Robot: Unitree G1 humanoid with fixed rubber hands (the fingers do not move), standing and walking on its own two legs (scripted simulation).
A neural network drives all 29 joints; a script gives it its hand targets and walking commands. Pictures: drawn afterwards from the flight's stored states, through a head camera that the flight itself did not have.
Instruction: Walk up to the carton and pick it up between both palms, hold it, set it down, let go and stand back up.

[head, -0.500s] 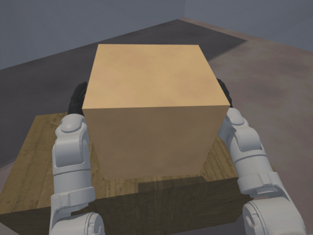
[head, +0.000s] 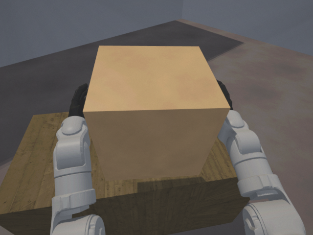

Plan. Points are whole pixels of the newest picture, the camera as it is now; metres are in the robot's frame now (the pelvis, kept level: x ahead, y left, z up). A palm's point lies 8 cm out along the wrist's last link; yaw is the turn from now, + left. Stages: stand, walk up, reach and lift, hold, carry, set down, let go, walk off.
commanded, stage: hold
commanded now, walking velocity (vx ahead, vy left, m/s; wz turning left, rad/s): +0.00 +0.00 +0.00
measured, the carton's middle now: (151, 114) +0.39 +0.01 +0.14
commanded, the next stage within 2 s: none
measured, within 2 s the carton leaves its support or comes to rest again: neither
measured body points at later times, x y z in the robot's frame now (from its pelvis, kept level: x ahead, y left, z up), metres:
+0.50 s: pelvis +0.00 +0.00 +0.00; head -0.03 +0.01 +0.45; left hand +0.37 +0.18 +0.18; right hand +0.38 -0.17 +0.17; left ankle +0.03 +0.13 -0.75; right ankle +0.00 -0.12 -0.75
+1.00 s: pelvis +0.00 +0.00 +0.00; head -0.03 +0.01 +0.45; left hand +0.37 +0.18 +0.18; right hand +0.37 -0.17 +0.17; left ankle +0.03 +0.13 -0.75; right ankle +0.00 -0.12 -0.75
